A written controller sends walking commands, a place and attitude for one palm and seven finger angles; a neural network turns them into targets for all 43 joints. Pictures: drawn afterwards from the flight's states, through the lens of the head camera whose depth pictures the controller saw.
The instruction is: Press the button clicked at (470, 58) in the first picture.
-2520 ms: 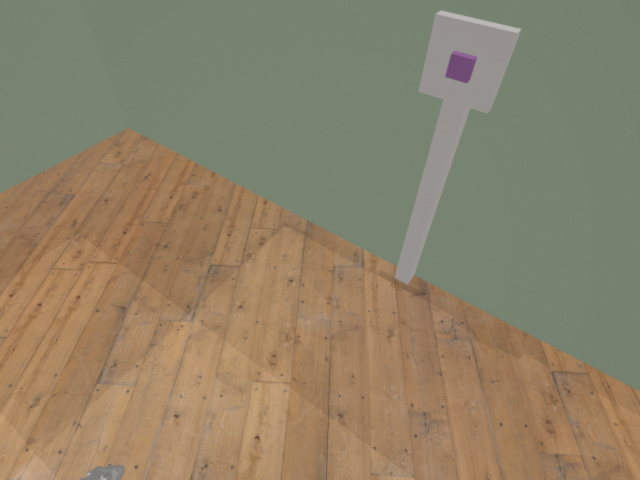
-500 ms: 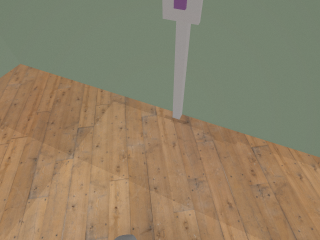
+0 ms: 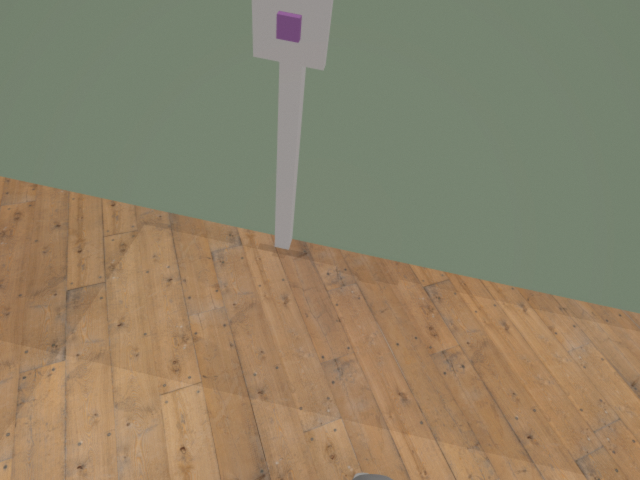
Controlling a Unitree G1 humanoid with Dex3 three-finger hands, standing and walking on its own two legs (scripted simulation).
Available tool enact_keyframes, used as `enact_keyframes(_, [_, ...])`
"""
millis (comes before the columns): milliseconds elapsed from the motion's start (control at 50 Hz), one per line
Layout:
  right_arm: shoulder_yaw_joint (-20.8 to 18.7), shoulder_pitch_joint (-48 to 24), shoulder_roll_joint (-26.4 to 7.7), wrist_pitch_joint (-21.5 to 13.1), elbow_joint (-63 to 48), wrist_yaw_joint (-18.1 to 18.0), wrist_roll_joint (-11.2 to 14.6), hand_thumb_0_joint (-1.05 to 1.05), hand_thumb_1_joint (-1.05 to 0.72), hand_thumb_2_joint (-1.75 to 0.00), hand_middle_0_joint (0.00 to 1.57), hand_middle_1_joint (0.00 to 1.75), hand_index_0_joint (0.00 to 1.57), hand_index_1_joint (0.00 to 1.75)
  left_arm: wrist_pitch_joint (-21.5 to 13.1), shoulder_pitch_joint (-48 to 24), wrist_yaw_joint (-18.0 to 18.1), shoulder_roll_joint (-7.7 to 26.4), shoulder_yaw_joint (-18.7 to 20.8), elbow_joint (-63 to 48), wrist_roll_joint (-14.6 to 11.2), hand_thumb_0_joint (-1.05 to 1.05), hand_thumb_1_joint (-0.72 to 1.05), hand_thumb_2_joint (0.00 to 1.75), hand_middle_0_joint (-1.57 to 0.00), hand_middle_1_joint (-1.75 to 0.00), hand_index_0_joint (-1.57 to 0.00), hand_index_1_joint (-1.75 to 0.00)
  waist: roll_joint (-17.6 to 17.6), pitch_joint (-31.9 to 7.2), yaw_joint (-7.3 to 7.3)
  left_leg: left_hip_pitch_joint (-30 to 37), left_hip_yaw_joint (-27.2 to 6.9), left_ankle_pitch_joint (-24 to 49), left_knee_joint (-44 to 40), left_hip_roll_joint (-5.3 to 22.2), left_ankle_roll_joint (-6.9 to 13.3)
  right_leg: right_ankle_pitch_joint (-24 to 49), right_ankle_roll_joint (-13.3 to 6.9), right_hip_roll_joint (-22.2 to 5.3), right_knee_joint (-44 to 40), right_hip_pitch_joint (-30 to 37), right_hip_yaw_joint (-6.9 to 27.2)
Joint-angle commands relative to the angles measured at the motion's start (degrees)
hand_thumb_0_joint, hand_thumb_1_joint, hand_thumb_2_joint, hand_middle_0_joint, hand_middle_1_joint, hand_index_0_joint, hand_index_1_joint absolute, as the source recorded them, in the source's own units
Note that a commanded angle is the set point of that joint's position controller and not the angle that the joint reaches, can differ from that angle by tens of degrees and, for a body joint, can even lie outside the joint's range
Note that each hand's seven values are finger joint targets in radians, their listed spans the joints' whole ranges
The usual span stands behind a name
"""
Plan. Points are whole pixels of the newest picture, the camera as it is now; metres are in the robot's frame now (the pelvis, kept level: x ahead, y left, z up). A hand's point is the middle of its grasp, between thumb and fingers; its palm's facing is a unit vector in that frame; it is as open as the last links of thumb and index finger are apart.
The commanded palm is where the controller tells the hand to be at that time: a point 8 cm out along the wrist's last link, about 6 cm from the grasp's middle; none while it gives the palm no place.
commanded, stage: turn to face it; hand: left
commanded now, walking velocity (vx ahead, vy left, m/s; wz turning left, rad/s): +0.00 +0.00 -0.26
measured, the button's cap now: (289, 26) +1.01 +0.16 +0.10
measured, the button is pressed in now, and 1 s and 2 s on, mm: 0 0 0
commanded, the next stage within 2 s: take the last steps up to it in 0.02 s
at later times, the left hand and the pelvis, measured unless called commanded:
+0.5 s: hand out of the picture +0.08 +0.17 -0.17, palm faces -0.04 -0.98 -0.22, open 7.2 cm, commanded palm none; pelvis +0.04 -0.01 +0.00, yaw -5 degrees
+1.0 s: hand (173, 385) +0.27 +0.24 -0.17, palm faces -0.01 -0.99 -0.17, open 7.4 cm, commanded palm none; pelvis +0.22 +0.06 +0.00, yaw -5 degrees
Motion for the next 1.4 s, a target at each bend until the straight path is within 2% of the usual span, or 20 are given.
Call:
enact_keyframes(0, [-2.3, 2.3, -9.3, -1.7, -2.6, -0.8, -0.4, 0.00, -0.90, -0.90, 0.20, 0.30, 0.20, 0.30, -1.0, 0.8, -0.4, 1.5, 0.1, -3.6, 0.0, 0.00, 0.90, 0.90, -0.20, -0.30, -0.20, -0.30, 12.3, -0.5, -0.43, 4.4, -7.7, 31.5, -11.0, 12.6, 5.8, 2.1, 1.6, -3.3, 8.1, -3.6, -1.6])
enact_keyframes(160, [-3.4, 10.8, -10.6, -1.4, 2.9, -0.3, -0.8, 0.00, -0.90, -0.90, 0.20, 0.30, 0.20, 0.30, -1.4, -5.2, -0.7, -1.1, -1.5, -4.0, 0.1, 0.00, 0.90, 0.90, -0.20, -0.30, -0.20, -0.30, 13.4, -1.5, -4.31, 9.2, -8.7, 20.3, -12.0, 16.0, 7.6, -3.3, 0.4, -4.4, -12.2, 3.3, -7.4])
enact_keyframes(260, [-2.8, 11.7, -9.0, -1.5, 6.2, 0.4, -0.6, 0.00, -0.90, -0.90, 0.20, 0.30, 0.20, 0.30, -3.5, 1.2, -0.7, -1.8, -1.8, 0.0, 0.1, 0.00, 0.90, 0.90, -0.20, -0.30, -0.20, -0.30, 8.6, -0.9, -0.71, 0.5, -6.5, 2.7, -7.6, 12.3, 3.4, 6.9, -2.2, -3.5, -35.0, 20.6, -9.9])
enact_keyframes(280, [-2.1, 12.0, -6.8, -1.9, 6.4, 0.7, -0.1, 0.00, -0.90, -0.90, 0.20, 0.30, 0.20, 0.30, -4.3, 4.8, -0.1, 0.4, -1.3, 2.0, 0.2, 0.00, 0.90, 0.90, -0.20, -0.30, -0.20, -0.30, 4.1, -1.9, 0.67, -8.4, -3.0, -0.3, -1.3, 10.0, 0.9, 7.2, -4.4, -8.7, -38.0, 31.7, -4.3])
enact_keyframes(300, [-1.1, 11.0, -3.0, -2.4, 5.0, 1.0, 0.3, 0.00, -0.90, -0.90, 0.20, 0.30, 0.20, 0.30, -5.0, 10.7, 0.6, 5.3, -0.4, 4.0, 0.4, 0.00, 0.90, 0.90, -0.20, -0.30, -0.20, -0.30, -9.2, -2.4, 3.12, -21.8, 5.0, -10.4, 11.6, 3.5, -2.4, 3.9, -9.8, -21.8, -43.0, 40.8, 12.6])
enact_keyframes(340, [-2.0, 1.7, -5.9, -1.7, 1.9, 1.6, -0.7, 0.00, -0.90, -0.90, 0.20, 0.30, 0.20, 0.30, -5.4, 15.6, 1.3, 7.6, 0.2, 5.9, -0.4, 0.00, 0.90, 0.90, -0.20, -0.30, -0.20, -0.30, -10.8, 3.0, 6.00, -29.3, -1.4, -14.1, 25.6, 4.1, -2.7, -2.3, -14.8, -27.4, -48.6, 31.5, 22.1])
enact_keyframes(440, [-2.8, 7.3, -2.9, -0.3, 5.1, 3.1, -0.8, 0.00, -0.90, -0.90, 0.20, 0.30, 0.20, 0.30, -6.8, 7.7, 1.6, 1.0, -1.4, 4.5, 0.1, 0.00, 0.90, 0.90, -0.20, -0.30, -0.20, -0.30, -3.1, 9.4, -0.93, -23.9, -0.5, 1.8, 28.2, 6.3, -4.2, 3.7, -10.0, -20.6, -50.4, 17.4, 3.6])
enact_keyframes(620, [-2.8, 2.1, -2.5, -1.6, 1.3, 4.7, 0.1, 0.00, -0.90, -0.90, 0.20, 0.30, 0.20, 0.30, -7.6, 10.3, 1.6, 3.9, -0.9, 8.1, 0.7, 0.00, 0.90, 0.90, -0.20, -0.30, -0.20, -0.30, -5.5, 8.6, -1.02, -14.6, 1.9, 4.8, 11.7, 5.5, -2.6, 12.4, -8.1, -20.7, -46.2, 17.4, -3.2])
enact_keyframes(680, [-3.7, 15.9, -6.2, -2.8, 5.6, 3.6, -0.5, 0.00, -0.90, -0.90, 0.20, 0.30, 0.20, 0.30, -7.0, 9.9, 1.4, 3.1, -0.6, 8.4, 0.4, 0.00, 0.90, 0.90, -0.20, -0.30, -0.20, -0.30, 3.2, 0.9, -7.13, 6.7, 3.7, 5.3, 1.7, 1.8, -1.7, 21.0, -5.5, -15.6, -25.1, 14.4, -9.0])
enact_keyframes(720, [-5.3, 27.0, -16.6, -3.2, 8.6, 1.7, -0.9, 0.00, -0.90, -0.90, 0.20, 0.30, 0.20, 0.30, -6.5, 14.0, 0.5, -2.7, -1.5, 6.2, -0.9, 0.00, 0.90, 0.90, -0.20, -0.30, -0.20, -0.30, 27.5, -10.0, -8.02, 22.1, -28.9, 2.3, -13.4, 22.2, 5.9, -10.7, -2.1, -2.3, 9.2, -2.9, -11.2])
enact_keyframes(740, [-5.1, 23.4, -15.6, -2.9, 9.1, 1.1, -0.4, 0.00, -0.90, -0.90, 0.20, 0.30, 0.20, 0.30, -6.3, 11.2, 0.9, -2.6, -1.7, 5.6, -0.6, 0.00, 0.90, 0.90, -0.20, -0.30, -0.20, -0.30, 25.0, -10.2, -7.77, 18.1, -30.5, -7.5, -17.6, 23.7, 6.4, -9.1, -3.5, -4.5, 18.0, -5.9, -5.3])
enact_keyframes(800, [-2.8, 11.6, -6.7, -4.0, 6.3, 0.8, -0.5, 0.00, -0.90, -0.90, 0.20, 0.30, 0.20, 0.30, -6.4, 5.0, -0.4, -3.3, -1.4, 5.5, 0.4, 0.00, 0.90, 0.90, -0.20, -0.30, -0.20, -0.30, 8.4, 3.6, -3.64, -0.8, -19.2, -7.3, -19.6, 18.6, 5.5, 4.1, -3.2, -10.8, 17.3, -7.0, -4.4])
enact_keyframes(860, [-2.5, 8.4, -4.5, -4.9, 6.4, 0.6, -0.2, 0.00, -0.90, -0.90, 0.20, 0.30, 0.20, 0.30, -4.8, 10.9, -0.6, -5.7, -1.6, 7.4, 0.6, 0.00, 0.90, 0.90, -0.20, -0.30, -0.20, -0.30, 9.8, 1.8, 0.02, -4.7, -8.7, 0.0, -20.6, 14.6, 5.0, 7.3, -2.2, -10.9, 9.6, -0.4, -6.3])
enact_keyframes(1080, [-3.4, 13.5, -5.2, -4.3, 9.3, 0.9, -0.7, 0.00, -0.90, -0.90, 0.20, 0.30, 0.20, 0.30, -5.0, -3.4, -0.7, -5.5, -1.1, 0.6, 0.6, 0.00, 0.90, 0.90, -0.20, -0.30, -0.20, -0.30, 7.1, 6.4, -2.75, 3.5, -5.9, 6.5, -19.7, 16.0, 8.0, 9.9, -1.1, -9.8, -18.1, -0.3, -9.2])
enact_keyframes(1160, [-3.1, 13.0, -4.6, -3.9, 10.0, 0.9, -0.5, 0.00, -0.90, -0.90, 0.20, 0.30, 0.20, 0.30, -6.3, 5.0, -0.5, -3.3, -0.6, 3.5, 0.6, 0.00, 0.90, 0.90, -0.20, -0.30, -0.20, -0.30, 3.2, 1.7, 1.42, 2.0, -0.6, 15.7, -4.3, 11.3, 4.0, 13.8, -3.1, -5.8, -30.7, 17.2, -12.0])
enact_keyframes(1180, [-2.8, 12.8, -3.3, -4.2, 9.5, 1.3, 0.1, 0.00, -0.90, -0.90, 0.20, 0.30, 0.20, 0.30, -7.2, 12.7, -0.1, 0.2, 0.1, 6.0, 0.9, 0.00, 0.90, 0.90, -0.20, -0.30, -0.20, -0.30, -2.6, -3.4, 4.52, -5.8, 3.8, 14.9, 9.2, 7.4, 1.6, 12.1, -6.5, -13.3, -33.4, 30.1, -2.8])
enact_keyframes(1200, [-2.0, 13.1, -0.4, -4.7, 7.5, 1.8, 0.4, 0.00, -0.90, -0.90, 0.20, 0.30, 0.20, 0.30, -7.6, 19.8, 0.6, 6.4, 1.4, 7.7, 0.6, 0.00, 0.90, 0.90, -0.20, -0.30, -0.20, -0.30, -15.2, -7.2, 5.49, -20.6, 7.5, -7.7, 26.2, 0.0, -1.3, 17.1, -13.1, -26.7, -39.4, 42.0, 17.8])
enact_keyframes(1220, [-2.3, 10.3, -3.3, -4.2, 6.6, 1.7, 0.3, 0.00, -0.90, -0.90, 0.20, 0.30, 0.20, 0.30, -7.8, 20.3, 0.9, 7.5, 1.6, 8.1, -0.3, 0.00, 0.90, 0.90, -0.20, -0.30, -0.20, -0.30, -12.6, -8.7, 6.29, -23.4, 0.9, -14.7, 35.9, 1.2, -0.9, 14.3, -16.1, -29.8, -42.9, 39.6, 22.5])
enact_keyframes(1280, [-2.6, 4.1, -1.4, -3.2, 5.8, 2.2, -0.2, 0.00, -0.90, -0.90, 0.20, 0.30, 0.20, 0.30, -7.7, 9.5, 1.6, 0.1, -0.4, 5.8, -0.1, 0.00, 0.90, 0.90, -0.20, -0.30, -0.20, -0.30, 1.2, 2.8, 2.18, -24.4, -3.4, -2.7, 38.1, 6.8, -1.5, 13.3, -12.7, -24.9, -45.8, 22.1, 9.0])
enact_keyframes(1380, [-2.0, 7.7, 1.5, -1.6, 6.6, 2.8, -0.3, 0.00, -0.90, -0.90, 0.20, 0.30, 0.20, 0.30, -8.5, 7.4, 1.6, -1.1, -1.4, 6.5, 0.3, 0.00, 0.90, 0.90, -0.20, -0.30, -0.20, -0.30, -1.9, 1.4, -1.67, -15.9, 0.7, 1.3, 20.7, 6.2, -3.7, 28.3, -10.8, -19.7, -44.8, 17.0, -4.7])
